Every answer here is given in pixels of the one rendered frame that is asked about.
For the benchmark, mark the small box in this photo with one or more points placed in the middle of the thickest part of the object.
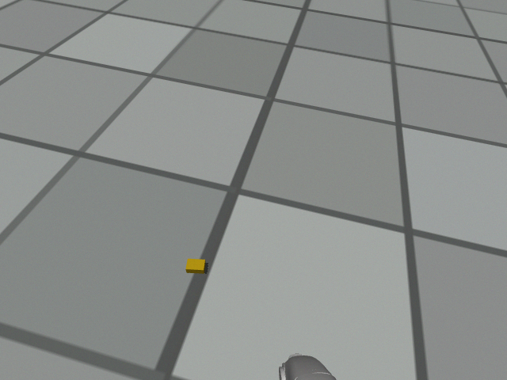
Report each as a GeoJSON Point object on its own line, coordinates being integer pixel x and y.
{"type": "Point", "coordinates": [195, 266]}

